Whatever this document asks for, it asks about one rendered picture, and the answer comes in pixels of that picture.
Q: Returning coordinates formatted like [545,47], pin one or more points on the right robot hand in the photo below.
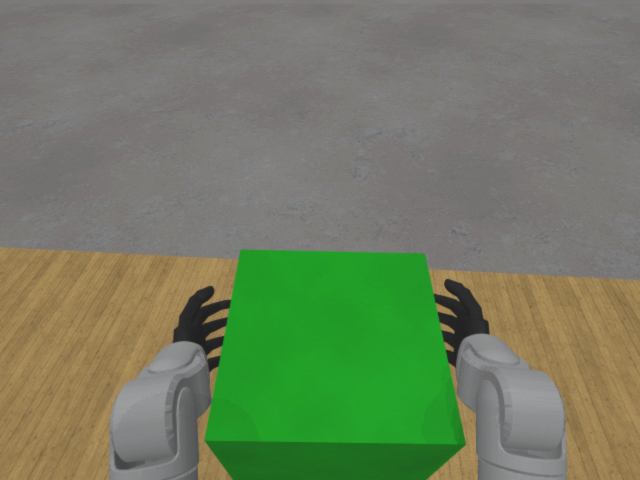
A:
[469,320]

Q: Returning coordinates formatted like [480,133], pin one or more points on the robot left forearm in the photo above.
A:
[153,424]

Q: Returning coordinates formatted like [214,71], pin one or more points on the carton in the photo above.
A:
[333,367]

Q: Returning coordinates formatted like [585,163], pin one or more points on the left robot hand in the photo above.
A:
[190,326]

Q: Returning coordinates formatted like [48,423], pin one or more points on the robot right forearm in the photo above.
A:
[520,413]

